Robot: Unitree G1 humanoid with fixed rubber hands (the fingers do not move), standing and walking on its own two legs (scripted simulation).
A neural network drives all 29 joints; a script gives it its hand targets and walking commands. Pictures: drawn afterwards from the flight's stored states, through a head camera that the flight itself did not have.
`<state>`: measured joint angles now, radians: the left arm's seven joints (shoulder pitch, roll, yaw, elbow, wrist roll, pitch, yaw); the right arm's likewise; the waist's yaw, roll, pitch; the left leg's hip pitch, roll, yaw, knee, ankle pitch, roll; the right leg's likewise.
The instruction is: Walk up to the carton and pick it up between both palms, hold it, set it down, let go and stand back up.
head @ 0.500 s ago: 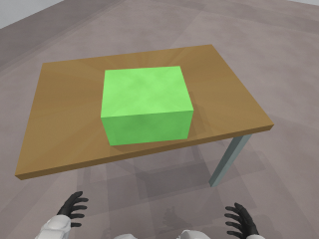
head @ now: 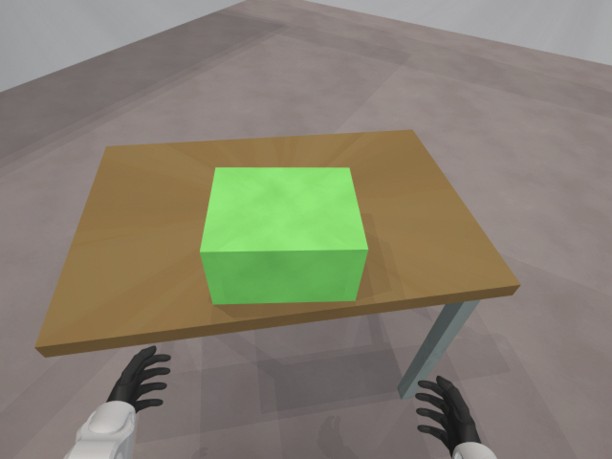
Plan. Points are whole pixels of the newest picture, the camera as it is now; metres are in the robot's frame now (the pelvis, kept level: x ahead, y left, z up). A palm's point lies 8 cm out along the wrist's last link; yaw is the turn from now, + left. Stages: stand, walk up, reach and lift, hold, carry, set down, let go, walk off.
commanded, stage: reach and lift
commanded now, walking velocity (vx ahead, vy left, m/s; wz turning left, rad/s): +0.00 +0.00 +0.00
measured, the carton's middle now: (284, 233) +0.50 +0.05 -0.02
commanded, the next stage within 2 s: none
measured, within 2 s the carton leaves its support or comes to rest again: neither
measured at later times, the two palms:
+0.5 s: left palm (111, 375) +0.24 +0.27 -0.03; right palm (457, 382) +0.23 -0.20 -0.03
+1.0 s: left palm (128, 328) +0.29 +0.25 +0.01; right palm (452, 333) +0.29 -0.20 +0.01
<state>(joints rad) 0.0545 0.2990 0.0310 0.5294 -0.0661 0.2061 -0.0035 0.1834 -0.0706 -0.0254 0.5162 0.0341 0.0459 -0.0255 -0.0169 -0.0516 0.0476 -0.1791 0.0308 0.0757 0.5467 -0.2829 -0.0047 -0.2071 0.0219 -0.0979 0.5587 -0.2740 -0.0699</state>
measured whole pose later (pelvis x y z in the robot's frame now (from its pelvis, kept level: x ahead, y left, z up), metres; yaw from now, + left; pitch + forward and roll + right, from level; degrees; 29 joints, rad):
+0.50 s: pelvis +0.05 +0.01 +0.01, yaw +0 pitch -1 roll +0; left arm 0.16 0.29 0.04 0.53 -0.15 -0.19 -0.03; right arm 0.18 -0.18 0.05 0.60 0.22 -0.30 0.01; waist 0.01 -0.04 0.00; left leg -0.12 0.03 0.07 0.41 -0.27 0.00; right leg -0.13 0.03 -0.10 0.39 -0.25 -0.05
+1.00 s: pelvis +0.03 +0.02 +0.01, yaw +0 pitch +0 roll +0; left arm -0.09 0.25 -0.04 0.72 -0.22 -0.32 0.04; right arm -0.07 -0.24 0.04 0.75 0.31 -0.35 0.05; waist 0.03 -0.02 -0.04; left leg -0.18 0.02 0.09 0.48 -0.29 0.01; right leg -0.20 0.02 -0.08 0.46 -0.26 -0.04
